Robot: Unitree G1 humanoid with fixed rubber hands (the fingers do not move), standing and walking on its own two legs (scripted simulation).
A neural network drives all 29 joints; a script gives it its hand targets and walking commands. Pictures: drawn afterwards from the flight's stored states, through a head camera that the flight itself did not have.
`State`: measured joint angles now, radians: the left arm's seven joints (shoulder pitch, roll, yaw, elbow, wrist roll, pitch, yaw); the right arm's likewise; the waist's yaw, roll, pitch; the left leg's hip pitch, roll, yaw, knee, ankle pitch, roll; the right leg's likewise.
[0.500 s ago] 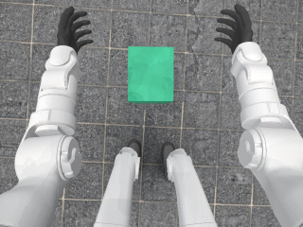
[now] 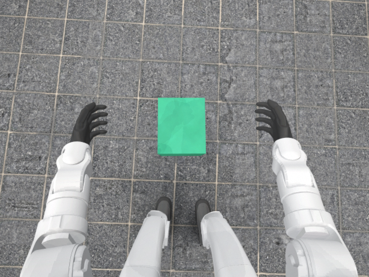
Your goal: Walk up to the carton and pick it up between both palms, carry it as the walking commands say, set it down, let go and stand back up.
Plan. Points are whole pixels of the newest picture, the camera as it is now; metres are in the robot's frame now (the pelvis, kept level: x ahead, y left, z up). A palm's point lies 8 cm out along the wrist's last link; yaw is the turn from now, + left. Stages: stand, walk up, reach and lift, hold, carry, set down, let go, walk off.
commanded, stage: let go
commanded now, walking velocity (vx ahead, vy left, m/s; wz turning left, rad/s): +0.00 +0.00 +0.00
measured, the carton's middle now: (181, 129) +0.47 +0.01 -0.62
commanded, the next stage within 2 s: stand in 0.96 s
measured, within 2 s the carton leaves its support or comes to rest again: neither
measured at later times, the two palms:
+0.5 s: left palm (54, 242) +0.19 +0.22 -0.02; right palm (339, 236) +0.19 -0.25 -0.02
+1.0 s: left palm (51, 238) +0.20 +0.23 -0.02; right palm (333, 240) +0.19 -0.24 -0.02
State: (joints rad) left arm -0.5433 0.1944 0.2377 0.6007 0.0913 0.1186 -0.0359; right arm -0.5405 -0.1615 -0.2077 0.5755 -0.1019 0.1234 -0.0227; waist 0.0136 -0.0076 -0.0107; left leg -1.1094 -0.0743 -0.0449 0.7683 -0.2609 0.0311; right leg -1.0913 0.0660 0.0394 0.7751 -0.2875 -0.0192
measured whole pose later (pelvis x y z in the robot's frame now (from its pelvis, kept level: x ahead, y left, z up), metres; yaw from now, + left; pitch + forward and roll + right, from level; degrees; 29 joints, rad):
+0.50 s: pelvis +0.02 -0.01 +0.05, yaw +0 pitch +6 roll +0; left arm 0.20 0.20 0.06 0.44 0.00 0.03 -0.06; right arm 0.20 -0.22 -0.06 0.44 0.00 0.02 0.05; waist 0.00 -0.01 0.06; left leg -0.33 -0.06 -0.05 0.45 -0.22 0.03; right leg -0.32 0.06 0.04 0.48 -0.25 -0.04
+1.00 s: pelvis +0.04 -0.01 +0.05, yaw -1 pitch -6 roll +0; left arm 0.23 0.23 0.03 0.38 0.03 0.18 -0.06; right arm 0.24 -0.21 -0.02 0.40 -0.01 0.13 0.06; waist 0.01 -0.01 0.17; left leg -0.08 -0.05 -0.02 0.47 -0.29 0.03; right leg -0.08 0.05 0.03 0.48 -0.31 -0.04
